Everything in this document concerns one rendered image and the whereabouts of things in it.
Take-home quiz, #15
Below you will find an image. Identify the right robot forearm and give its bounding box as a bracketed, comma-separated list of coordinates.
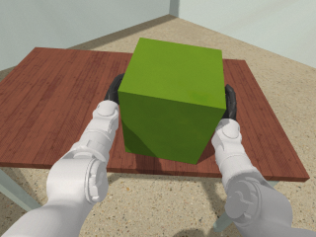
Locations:
[211, 118, 277, 195]

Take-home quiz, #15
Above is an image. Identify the table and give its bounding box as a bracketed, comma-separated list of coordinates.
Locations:
[0, 46, 310, 232]

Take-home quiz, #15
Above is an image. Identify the robot right upper arm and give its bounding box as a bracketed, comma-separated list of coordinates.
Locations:
[224, 180, 316, 237]

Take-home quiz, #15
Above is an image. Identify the carton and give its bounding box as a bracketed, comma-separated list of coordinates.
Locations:
[118, 38, 226, 165]

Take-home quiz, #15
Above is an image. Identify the robot left hand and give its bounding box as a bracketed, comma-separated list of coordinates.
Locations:
[104, 73, 125, 105]

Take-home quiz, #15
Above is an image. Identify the left robot forearm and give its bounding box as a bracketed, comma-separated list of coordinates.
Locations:
[46, 100, 119, 198]

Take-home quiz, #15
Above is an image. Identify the robot left upper arm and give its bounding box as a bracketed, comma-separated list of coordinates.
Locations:
[1, 158, 109, 237]

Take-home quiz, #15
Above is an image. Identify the robot right hand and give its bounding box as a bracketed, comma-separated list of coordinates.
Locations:
[221, 84, 237, 121]

